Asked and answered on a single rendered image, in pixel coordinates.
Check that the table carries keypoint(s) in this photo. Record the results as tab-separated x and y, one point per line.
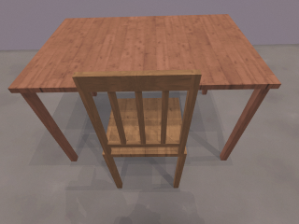
211	43

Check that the chair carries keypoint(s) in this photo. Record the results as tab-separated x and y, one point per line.
141	127

